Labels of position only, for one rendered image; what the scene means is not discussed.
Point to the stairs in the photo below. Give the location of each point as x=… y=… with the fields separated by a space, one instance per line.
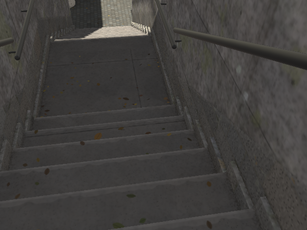
x=125 y=169
x=102 y=32

